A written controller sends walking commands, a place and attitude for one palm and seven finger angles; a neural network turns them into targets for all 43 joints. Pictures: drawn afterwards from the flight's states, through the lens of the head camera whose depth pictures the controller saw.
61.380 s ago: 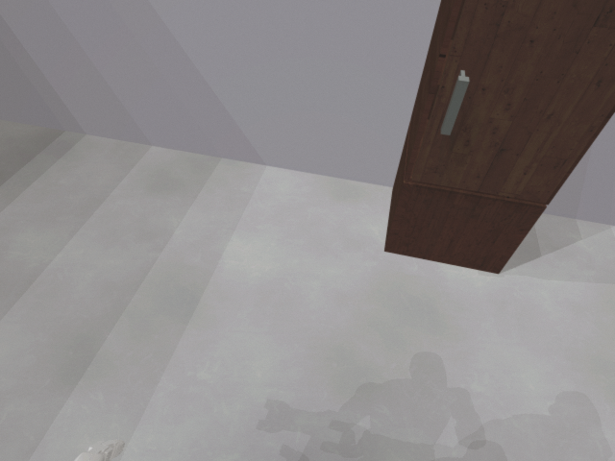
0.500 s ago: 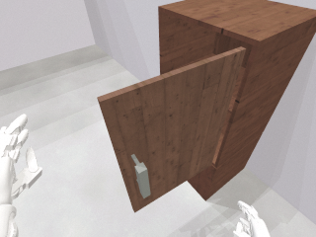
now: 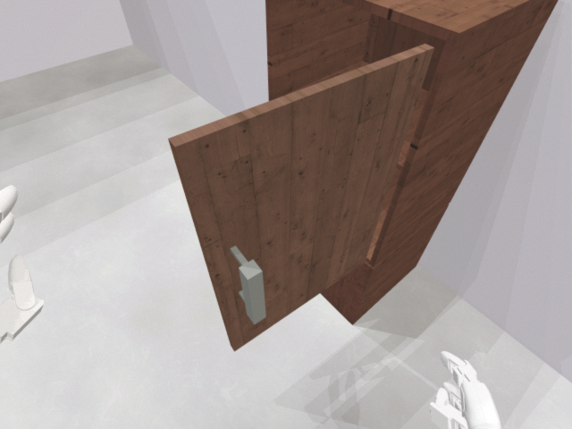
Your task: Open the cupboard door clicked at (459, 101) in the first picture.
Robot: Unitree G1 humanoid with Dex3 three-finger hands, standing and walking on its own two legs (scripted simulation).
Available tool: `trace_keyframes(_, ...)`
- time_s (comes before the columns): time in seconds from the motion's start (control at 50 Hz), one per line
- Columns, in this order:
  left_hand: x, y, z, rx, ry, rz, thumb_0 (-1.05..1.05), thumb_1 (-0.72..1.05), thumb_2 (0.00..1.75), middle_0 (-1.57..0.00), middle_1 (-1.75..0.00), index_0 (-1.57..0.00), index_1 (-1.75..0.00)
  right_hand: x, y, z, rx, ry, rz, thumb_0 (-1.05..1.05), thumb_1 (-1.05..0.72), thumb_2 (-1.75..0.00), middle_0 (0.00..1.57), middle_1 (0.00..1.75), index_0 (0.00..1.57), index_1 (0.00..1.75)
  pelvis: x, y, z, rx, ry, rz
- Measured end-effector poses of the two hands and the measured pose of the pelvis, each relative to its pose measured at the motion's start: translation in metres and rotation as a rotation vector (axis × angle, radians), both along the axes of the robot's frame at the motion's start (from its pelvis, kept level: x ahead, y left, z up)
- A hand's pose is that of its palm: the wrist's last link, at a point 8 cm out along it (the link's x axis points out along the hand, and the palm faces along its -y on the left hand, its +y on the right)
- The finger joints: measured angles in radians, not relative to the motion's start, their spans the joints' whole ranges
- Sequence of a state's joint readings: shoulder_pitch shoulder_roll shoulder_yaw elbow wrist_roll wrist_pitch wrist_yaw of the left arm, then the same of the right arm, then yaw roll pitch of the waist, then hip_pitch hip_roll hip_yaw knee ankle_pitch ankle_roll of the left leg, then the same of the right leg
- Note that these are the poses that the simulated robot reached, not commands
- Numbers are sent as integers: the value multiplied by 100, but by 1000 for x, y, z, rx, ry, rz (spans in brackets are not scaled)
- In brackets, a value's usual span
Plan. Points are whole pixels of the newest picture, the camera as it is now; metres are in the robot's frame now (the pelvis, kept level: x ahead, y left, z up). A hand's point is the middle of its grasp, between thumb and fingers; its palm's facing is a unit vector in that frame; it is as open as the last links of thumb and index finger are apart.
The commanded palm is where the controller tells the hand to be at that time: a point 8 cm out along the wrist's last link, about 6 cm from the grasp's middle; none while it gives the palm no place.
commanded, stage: step back with the hand held close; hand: left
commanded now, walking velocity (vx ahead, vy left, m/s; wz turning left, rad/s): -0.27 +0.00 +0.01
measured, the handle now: (246, 285) +0.34 +0.09 -0.04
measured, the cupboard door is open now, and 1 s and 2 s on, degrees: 85 85 85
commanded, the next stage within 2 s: stop stepping back and stand still in 1.06 s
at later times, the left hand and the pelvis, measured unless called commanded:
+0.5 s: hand out of the picture +0.15 +0.27 +0.17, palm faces +0.50 -0.73 -0.45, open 7.4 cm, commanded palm +0.07 +0.31 +0.18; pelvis -0.05 +0.00 -0.02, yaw +3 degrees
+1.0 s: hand out of the picture +0.09 +0.20 +0.17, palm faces +0.25 -0.79 -0.55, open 7.4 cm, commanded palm +0.02 +0.26 +0.18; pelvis -0.13 -0.03 +0.01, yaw -2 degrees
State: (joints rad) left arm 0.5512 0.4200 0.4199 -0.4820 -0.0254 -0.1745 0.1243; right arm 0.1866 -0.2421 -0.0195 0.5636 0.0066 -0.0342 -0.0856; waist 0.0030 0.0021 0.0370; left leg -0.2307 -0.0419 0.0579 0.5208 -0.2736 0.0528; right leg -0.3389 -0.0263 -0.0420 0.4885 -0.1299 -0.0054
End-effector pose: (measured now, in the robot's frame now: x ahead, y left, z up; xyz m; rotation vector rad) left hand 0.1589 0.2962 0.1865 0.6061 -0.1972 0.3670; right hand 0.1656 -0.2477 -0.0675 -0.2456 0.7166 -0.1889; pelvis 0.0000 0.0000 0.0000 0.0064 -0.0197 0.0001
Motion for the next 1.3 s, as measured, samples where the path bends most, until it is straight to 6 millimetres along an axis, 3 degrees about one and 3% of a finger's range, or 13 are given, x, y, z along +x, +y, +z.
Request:
trace_keyframes(0.3,-45,12,-9,22,-117,34,2,89,90,-21,-30,-21,-30,-48,18,-12,-17,11,47,1,-90,-90,21,30,20,30,-38,6,-16,-9,-15,42)
trace_keyframes(0.46,-58,12,-3,40,-180,47,2,89,90,-21,-30,-21,-30,-54,18,-22,-4,18,67,1,-90,-90,21,30,20,30,-48,4,-23,-10,-23,42)
trace_keyframes(0.6,-63,11,-4,58,-154,-17,2,89,90,-21,-30,-21,-30,-61,18,-16,-18,11,57,1,-90,-90,21,30,20,30,-62,8,-22,-13,-2,50)
trace_keyframes(0.72,-79,16,6,64,-153,31,2,88,90,-21,-30,-21,-30,-65,21,-12,-9,16,69,1,-90,-90,21,30,20,29,-62,3,-13,-40,35,49)
trace_keyframes(0.78,-81,9,3,9,-140,46,2,89,90,-21,-30,-21,-30,-67,23,-12,17,20,94,1,-90,-90,21,30,20,29,-70,-4,-7,-29,67,9)
trace_keyframes(0.86,-75,-20,-5,-39,-84,-25,2,89,90,-21,-30,-21,-30,-74,18,-12,57,2,113,1,-90,-90,21,30,20,30,-98,-17,-4,-27,73,-31)
trace_keyframes(0.92,-80,-44,-3,-27,-41,-121,2,89,90,-21,-30,-21,-30,-87,8,-7,82,-19,78,1,-90,-90,21,30,20,30,-117,-26,-2,-41,65,-29)
trace_keyframes(0.98,-96,-52,3,25,1,-172,2,89,90,-21,-30,-21,-30,-108,-6,5,72,-14,22,1,-90,-90,21,30,20,30,-127,-33,3,-12,85,-35)
trace_keyframes(1.06,-118,-43,7,52,28,-133,2,88,90,-22,-30,-22,-30,-137,-24,16,-2,18,-12,1,-90,-90,21,30,20,30,-143,-35,10,12,102,-37)
trace_keyframes(1.14,-141,-32,1,38,12,-106,2,88,90,-21,-30,-22,-30,-167,-38,11,-66,44,-46,1,-90,-90,21,30,20,29,-170,-26,4,-28,96,-6)
trace_keyframes(1.3,-222,-28,-2,30,47,-68,2,89,90,-21,-30,-21,-30,-235,-26,10,-33,24,-13,1,-91,-90,20,30,20,29,-225,-28,4,-13,52,6)
